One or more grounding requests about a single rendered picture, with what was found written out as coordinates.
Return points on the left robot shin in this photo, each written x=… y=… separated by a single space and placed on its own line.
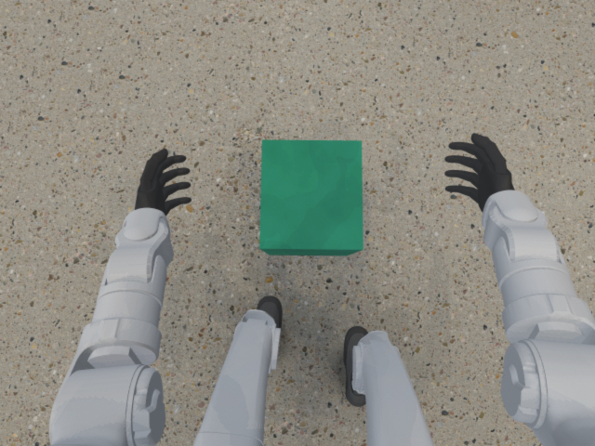
x=256 y=314

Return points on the robot left hand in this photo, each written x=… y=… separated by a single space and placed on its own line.
x=151 y=191

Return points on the robot right foot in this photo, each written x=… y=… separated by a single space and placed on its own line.
x=353 y=336

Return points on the robot left forearm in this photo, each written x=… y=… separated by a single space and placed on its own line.
x=124 y=329

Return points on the right robot upper arm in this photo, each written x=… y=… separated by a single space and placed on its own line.
x=550 y=386

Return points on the left robot upper arm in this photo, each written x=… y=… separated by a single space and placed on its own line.
x=112 y=406

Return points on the carton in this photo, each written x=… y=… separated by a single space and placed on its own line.
x=311 y=200

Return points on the robot right hand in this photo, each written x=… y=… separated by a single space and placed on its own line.
x=493 y=174

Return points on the robot right forearm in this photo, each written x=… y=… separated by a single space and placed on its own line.
x=538 y=294

